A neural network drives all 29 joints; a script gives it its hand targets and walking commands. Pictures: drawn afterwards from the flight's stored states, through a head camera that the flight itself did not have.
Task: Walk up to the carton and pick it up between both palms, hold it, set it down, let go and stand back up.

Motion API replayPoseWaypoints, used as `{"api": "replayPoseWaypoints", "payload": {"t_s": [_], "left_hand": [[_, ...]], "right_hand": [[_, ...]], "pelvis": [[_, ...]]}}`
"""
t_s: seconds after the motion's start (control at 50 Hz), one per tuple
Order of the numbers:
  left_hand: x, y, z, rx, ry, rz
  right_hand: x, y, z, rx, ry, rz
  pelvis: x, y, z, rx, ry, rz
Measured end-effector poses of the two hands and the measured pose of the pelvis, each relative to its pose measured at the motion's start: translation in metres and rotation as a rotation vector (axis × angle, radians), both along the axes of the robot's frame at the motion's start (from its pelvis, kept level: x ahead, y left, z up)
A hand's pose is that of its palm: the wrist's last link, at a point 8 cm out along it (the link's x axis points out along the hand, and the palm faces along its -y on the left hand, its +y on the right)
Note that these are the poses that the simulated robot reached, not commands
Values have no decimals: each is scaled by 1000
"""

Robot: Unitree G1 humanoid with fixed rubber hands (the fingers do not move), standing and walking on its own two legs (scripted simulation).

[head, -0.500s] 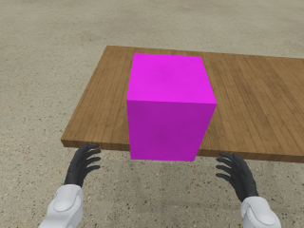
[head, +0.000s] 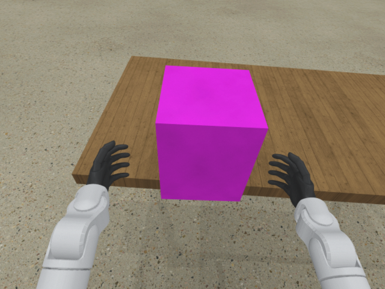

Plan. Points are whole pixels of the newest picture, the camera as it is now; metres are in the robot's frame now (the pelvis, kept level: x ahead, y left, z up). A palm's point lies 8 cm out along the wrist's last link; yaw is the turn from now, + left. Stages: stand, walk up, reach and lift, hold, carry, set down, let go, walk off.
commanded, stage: reach and lift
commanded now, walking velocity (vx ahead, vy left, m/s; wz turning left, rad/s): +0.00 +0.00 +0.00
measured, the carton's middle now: (204, 135) +0.47 -0.05 +0.08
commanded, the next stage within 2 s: none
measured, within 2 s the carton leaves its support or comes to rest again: neither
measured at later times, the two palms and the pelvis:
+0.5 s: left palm (96, 133) +0.38 +0.17 +0.17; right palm (303, 144) +0.37 -0.23 +0.16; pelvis -0.01 +0.00 +0.00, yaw +2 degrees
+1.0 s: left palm (97, 90) +0.44 +0.17 +0.23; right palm (298, 101) +0.43 -0.22 +0.21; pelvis +0.00 -0.01 +0.00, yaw +5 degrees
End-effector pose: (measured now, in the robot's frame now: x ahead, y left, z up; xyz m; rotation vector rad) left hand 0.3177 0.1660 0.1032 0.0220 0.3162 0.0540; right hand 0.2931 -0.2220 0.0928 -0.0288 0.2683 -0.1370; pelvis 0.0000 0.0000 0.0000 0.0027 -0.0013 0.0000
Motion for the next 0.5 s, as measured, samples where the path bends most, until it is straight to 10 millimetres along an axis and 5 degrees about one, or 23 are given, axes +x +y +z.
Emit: {"api": "replayPoseWaypoints", "payload": {"t_s": [0.16,0.5], "left_hand": [[17,8,28,-10,-17,5],[61,4,70,5,-12,-14]], "right_hand": [[25,1,33,-9,-40,-31],[72,-6,65,2,-31,-53]], "pelvis": [[3,-1,1,-4,-25,26],[-8,0,1,-5,47,42]]}}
